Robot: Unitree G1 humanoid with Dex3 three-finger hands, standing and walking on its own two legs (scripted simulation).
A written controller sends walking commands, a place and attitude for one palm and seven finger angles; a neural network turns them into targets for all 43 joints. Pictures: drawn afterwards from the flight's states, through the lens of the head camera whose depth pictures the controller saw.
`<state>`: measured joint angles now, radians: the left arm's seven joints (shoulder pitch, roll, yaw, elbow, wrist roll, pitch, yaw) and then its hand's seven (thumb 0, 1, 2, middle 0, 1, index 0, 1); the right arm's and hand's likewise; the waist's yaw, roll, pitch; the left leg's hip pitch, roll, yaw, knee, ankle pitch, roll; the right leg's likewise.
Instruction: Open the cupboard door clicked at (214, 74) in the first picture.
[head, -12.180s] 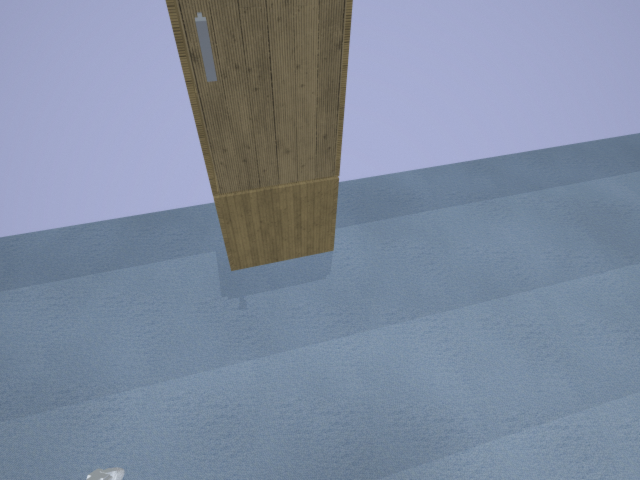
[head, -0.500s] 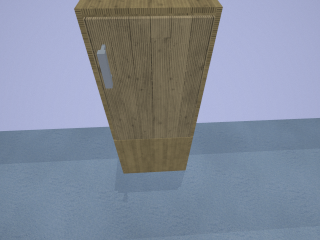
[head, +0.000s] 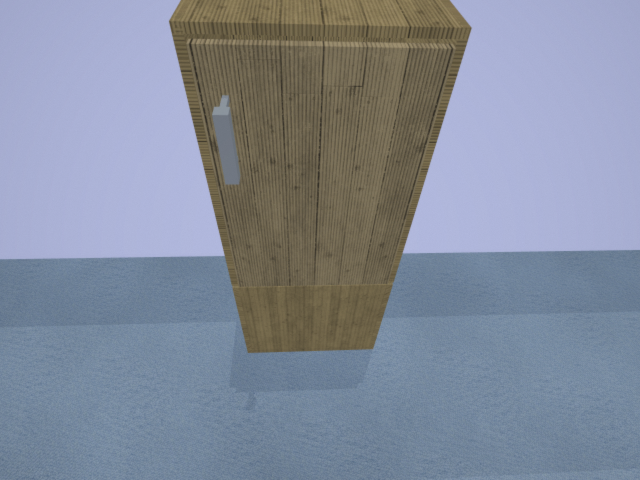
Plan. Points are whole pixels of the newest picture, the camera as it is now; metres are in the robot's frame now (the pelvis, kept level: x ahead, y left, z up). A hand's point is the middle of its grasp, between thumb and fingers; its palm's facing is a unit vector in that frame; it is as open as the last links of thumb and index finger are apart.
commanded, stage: shuffle to correct the standing spot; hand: left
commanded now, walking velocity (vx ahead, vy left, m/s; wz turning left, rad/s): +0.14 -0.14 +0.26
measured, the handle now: (228, 140) +0.58 +0.19 +0.11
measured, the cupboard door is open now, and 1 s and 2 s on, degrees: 0 0 0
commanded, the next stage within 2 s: come to a stop and stand still in 0.20 s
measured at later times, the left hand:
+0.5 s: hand out of the picture -0.02 +0.13 -0.19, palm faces +0.14 -0.98 -0.14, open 7.4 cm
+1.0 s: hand out of the picture +0.10 +0.13 -0.16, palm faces +0.08 -0.96 -0.26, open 7.4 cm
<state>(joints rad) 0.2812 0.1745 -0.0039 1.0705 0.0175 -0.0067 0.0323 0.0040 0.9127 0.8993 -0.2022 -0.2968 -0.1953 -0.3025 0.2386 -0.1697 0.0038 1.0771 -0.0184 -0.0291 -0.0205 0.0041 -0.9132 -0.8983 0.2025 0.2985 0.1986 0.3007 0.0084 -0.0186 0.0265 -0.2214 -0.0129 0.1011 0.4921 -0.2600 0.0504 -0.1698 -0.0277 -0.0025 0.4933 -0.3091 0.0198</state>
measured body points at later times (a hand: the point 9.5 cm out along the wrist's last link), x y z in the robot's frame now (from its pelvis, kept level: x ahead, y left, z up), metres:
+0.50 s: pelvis +0.06 -0.02 -0.02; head +0.09 +0.00 +0.43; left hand -0.02 +0.18 -0.18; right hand +0.13 -0.25 -0.16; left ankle +0.07 +0.07 -0.74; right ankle -0.02 -0.13 -0.73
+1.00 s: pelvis +0.05 -0.06 -0.01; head +0.04 -0.08 +0.44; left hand +0.10 +0.18 -0.14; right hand +0.12 -0.29 -0.16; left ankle +0.06 +0.06 -0.74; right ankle +0.06 -0.16 -0.74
